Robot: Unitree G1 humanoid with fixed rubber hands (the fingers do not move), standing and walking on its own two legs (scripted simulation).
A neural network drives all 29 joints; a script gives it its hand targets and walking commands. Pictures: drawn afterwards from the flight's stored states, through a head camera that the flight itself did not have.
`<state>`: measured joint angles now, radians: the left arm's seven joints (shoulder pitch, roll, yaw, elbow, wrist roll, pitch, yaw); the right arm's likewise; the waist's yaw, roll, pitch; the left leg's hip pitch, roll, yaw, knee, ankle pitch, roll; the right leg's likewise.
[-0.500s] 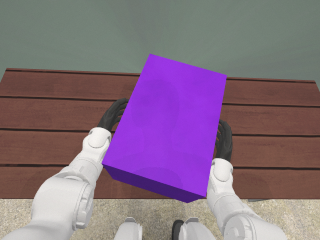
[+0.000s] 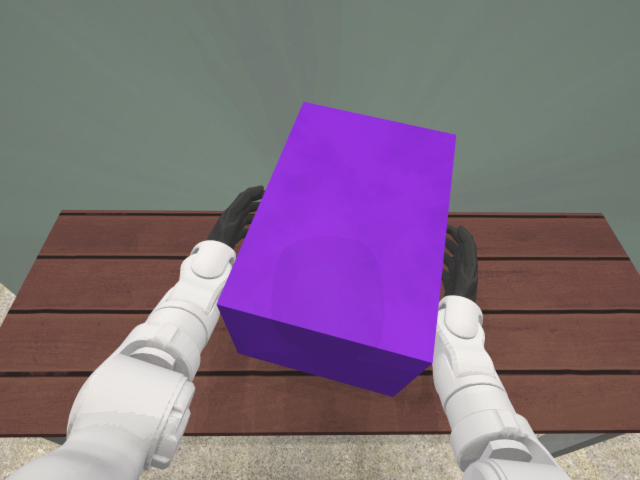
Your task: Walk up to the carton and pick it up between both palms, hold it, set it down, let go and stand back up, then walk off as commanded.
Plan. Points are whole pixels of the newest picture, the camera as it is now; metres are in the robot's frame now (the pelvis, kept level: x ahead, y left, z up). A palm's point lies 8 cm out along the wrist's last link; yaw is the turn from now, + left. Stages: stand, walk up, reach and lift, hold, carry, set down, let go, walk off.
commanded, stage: reach and lift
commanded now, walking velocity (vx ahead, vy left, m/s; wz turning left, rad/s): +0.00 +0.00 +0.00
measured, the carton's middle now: (346, 244) +0.43 -0.02 +0.05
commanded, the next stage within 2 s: none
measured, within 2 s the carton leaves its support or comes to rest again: neither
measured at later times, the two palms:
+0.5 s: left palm (186, 225) +0.38 +0.16 +0.14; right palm (469, 265) +0.35 -0.14 +0.12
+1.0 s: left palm (198, 195) +0.39 +0.14 +0.18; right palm (496, 208) +0.39 -0.16 +0.17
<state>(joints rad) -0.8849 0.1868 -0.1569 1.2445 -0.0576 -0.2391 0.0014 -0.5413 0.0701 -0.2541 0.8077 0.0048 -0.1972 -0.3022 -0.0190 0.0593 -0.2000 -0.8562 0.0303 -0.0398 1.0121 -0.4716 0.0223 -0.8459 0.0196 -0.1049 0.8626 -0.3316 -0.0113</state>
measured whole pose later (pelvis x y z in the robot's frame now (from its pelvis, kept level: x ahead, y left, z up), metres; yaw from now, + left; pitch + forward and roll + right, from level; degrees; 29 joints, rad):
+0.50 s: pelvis +0.01 +0.01 +0.05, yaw +3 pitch +4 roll -3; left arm -0.64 0.15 -0.13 0.89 -0.06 0.07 0.02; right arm -0.38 0.05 -0.17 0.59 0.05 0.07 -0.29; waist -0.02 0.05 -0.14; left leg -0.37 -0.01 -0.04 0.62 -0.32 0.03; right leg -0.34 -0.01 -0.10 0.47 -0.19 0.00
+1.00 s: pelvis +0.03 -0.01 +0.06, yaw +3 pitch +1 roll -2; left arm -0.57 0.08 0.01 0.60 -0.03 0.28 0.09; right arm -0.49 -0.03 -0.13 0.55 0.13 0.21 -0.24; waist -0.02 0.03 -0.09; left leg -0.21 -0.01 -0.04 0.46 -0.27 0.02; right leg -0.20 0.00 -0.10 0.36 -0.17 0.00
